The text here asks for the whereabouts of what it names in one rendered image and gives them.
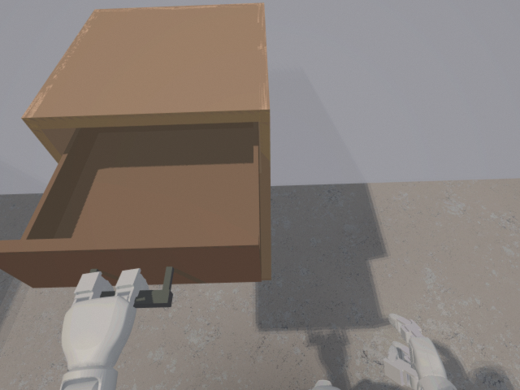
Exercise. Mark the left robot hand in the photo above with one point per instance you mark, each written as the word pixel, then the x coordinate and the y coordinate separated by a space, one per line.
pixel 96 329

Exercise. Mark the robot right shin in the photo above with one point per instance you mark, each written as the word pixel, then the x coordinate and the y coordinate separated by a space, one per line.
pixel 323 382

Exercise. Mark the left robot forearm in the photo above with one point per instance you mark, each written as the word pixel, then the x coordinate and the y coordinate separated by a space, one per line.
pixel 90 378

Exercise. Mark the handle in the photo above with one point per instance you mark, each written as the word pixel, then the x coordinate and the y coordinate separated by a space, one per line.
pixel 151 298

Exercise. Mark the right robot hand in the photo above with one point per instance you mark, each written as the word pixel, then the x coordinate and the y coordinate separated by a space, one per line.
pixel 406 366

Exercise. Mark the cabinet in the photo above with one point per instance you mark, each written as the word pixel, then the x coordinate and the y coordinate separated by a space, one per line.
pixel 163 65

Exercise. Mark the drawer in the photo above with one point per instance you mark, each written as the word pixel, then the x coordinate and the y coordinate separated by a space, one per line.
pixel 185 196

